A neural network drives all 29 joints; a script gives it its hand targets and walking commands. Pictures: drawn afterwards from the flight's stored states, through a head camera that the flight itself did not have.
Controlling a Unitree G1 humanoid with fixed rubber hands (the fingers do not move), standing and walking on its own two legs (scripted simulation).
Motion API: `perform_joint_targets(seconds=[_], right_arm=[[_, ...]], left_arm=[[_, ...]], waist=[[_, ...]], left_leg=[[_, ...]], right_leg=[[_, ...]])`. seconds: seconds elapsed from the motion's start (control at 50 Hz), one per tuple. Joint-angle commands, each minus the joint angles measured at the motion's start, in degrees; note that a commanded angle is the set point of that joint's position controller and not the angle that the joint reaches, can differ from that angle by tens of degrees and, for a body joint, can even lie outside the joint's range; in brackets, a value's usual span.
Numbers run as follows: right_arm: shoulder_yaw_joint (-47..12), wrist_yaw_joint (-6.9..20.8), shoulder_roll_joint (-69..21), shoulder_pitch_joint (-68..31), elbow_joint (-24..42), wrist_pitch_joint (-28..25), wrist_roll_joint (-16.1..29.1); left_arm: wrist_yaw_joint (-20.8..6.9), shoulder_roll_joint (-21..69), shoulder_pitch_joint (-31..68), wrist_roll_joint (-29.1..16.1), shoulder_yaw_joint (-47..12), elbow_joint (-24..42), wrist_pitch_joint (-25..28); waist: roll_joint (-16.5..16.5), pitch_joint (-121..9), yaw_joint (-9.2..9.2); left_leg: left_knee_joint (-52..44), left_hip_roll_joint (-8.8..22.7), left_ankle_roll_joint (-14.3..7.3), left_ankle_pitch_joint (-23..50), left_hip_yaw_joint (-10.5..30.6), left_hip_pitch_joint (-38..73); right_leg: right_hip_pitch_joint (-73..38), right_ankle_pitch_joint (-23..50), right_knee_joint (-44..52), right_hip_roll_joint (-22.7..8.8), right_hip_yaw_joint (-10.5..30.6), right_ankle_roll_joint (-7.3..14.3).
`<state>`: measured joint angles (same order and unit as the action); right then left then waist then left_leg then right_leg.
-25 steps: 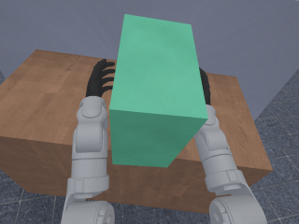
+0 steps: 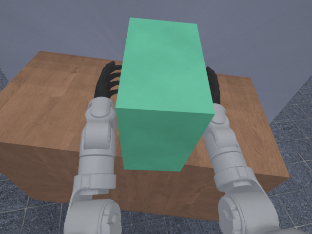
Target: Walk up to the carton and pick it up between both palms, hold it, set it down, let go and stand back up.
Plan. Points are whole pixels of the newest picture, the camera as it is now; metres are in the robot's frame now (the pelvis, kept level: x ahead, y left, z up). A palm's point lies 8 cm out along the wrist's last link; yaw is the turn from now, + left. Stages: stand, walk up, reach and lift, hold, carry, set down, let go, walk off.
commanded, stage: set down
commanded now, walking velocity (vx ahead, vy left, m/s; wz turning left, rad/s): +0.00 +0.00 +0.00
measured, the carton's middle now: (157, 102) +0.42 -0.03 +0.11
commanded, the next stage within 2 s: none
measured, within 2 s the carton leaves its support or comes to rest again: neither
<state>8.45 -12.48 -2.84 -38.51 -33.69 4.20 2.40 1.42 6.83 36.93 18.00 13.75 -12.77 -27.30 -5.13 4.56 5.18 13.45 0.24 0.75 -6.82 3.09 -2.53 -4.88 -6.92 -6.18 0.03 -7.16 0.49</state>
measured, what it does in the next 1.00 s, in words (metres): stands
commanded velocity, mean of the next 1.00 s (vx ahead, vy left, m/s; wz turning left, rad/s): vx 0.00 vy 0.00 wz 0.00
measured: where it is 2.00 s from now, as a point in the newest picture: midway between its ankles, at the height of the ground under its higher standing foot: outside the picture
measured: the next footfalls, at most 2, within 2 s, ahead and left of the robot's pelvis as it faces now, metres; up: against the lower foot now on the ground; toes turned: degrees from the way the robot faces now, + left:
none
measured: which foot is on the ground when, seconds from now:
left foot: down 0.00-1.00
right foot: down 0.00-1.00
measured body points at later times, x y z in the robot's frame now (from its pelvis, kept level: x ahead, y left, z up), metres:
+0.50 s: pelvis +0.00 -0.01 +0.00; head +0.00 +0.02 +0.45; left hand +0.42 +0.10 +0.14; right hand +0.41 -0.16 +0.14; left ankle +0.01 +0.12 -0.75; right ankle -0.03 -0.10 -0.75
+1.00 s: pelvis +0.01 +0.00 +0.00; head +0.03 +0.00 +0.45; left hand +0.44 +0.08 +0.10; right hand +0.42 -0.18 +0.10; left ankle +0.01 +0.12 -0.75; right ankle -0.03 -0.11 -0.75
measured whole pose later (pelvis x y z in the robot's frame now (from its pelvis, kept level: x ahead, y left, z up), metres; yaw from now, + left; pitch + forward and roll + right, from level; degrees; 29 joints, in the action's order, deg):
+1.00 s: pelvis +0.01 +0.00 +0.00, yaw +0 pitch +6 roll +0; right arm 25.0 -8.8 -4.2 -45.4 -52.2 -2.9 -14.5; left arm 3.6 7.0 44.8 18.2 23.6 -46.3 -7.0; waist 0.0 -4.0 5.1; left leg 10.2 0.1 0.6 -4.2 3.0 -12.3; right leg 7.0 -6.5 -7.3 -0.2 -6.6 0.6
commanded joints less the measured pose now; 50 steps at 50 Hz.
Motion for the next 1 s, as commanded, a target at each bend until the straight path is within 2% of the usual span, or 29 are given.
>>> perform_joint_targets(seconds=[0.0,0.16,0.28,0.42,0.56,0.64,0.74,0.8,0.9,0.94,0.98], right_arm=[[-13.9,6.5,-16.0,-42.9,12.1,-6.3,-0.9],[-12.1,7.7,-18.7,-45.4,5.7,-7.8,-3.3],[-9.7,8.1,-20.2,-47.1,1.8,-8.3,-5.5],[-5.4,8.5,-21.1,-48.0,-2.9,-8.5,-8.9],[-1.5,9.4,-22.2,-48.5,-6.5,-8.9,-12.4],[-2.2,9.2,-22.5,-46.7,-9.5,-9.3,-12.9],[-0.9,9.9,-23.3,-49.2,-7.9,-10.2,-14.2],[-1.4,10.6,-24.3,-50.3,-6.8,-11.9,-15.3],[0.1,11.5,-25.5,-49.4,-9.9,-11.6,-17.6],[-0.8,11.7,-26.4,-50.3,-9.2,-11.9,-17.8],[-0.8,11.8,-27.5,-49.6,-10.2,-12.2,-18.0]], left_arm=[[-6.3,23.2,39.0,-6.0,-22.6,4.4,7.4],[-6.3,23.3,41.2,-5.3,-18.5,-3.5,10.8],[-6.8,23.1,44.1,-4.9,-15.7,-8.4,13.0],[-7.1,22.6,47.3,-4.2,-12.5,-13.8,15.6],[-7.1,22.6,49.4,-3.0,-9.6,-18.1,18.2],[-6.9,23.2,47.9,-2.0,-8.4,-20.7,19.0],[-6.4,23.1,49.6,-2.1,-7.7,-20.9,20.6],[-5.2,25.5,50.8,-1.8,-9.0,-21.0,22.7],[-4.6,25.1,51.3,-1.5,-7.5,-25.3,24.6],[-4.3,25.3,51.5,-1.8,-7.5,-26.5,25.3],[-4.0,25.4,52.6,-1.9,-7.7,-26.0,26.4]], waist=[[7.2,-35.7,0.62],[5.0,-37.0,-1.43],[4.4,-37.1,-1.48],[5.1,-36.9,-0.35],[6.1,-38.6,0.57],[6.6,-36.1,1.32],[5.7,-39.5,0.77],[7.3,-45.1,0.32],[6.2,-45.1,0.23],[5.3,-46.8,-0.51],[5.5,-48.8,-0.39]], left_leg=[[1.8,-1.8,1.7,22.2,-1.5,12.0],[-0.5,-2.0,-1.0,18.5,-1.2,5.8],[-1.9,-2.2,-1.9,15.6,-1.1,3.0],[-2.6,-2.3,-1.7,13.4,-1.1,1.3],[-2.6,-2.2,-1.0,14.4,-0.7,0.8],[-1.9,-2.5,-1.1,15.0,-0.4,0.7],[-2.6,-2.1,-1.4,13.4,-0.2,0.3],[-1.0,-2.0,-0.5,19.2,0.0,3.2],[-1.2,-1.5,-0.5,17.5,0.0,2.1],[-1.1,-1.5,-0.9,18.0,0.1,1.2],[-1.1,-1.6,-1.1,19.2,-0.1,0.5]], right_leg=[[-7.2,27.2,-4.6,2.7,-0.9,-2.4],[-11.3,31.8,-6.2,2.1,0.4,-3.1],[-12.5,33.1,-6.6,1.8,0.8,-3.5],[-11.6,32.2,-6.4,1.8,0.5,-3.4],[-10.2,33.0,-6.4,1.8,-0.1,-3.1],[-11.4,34.6,-7.5,1.6,0.8,-3.2],[-9.2,31.8,-7.5,1.7,0.2,-3.1],[-7.4,35.8,-8.2,2.5,-0.1,-2.6],[-5.2,34.9,-8.0,2.5,0.1,-2.9],[-5.8,36.3,-8.5,2.4,0.5,-3.2],[-6.8,39.3,-9.1,2.3,0.8,-3.2]])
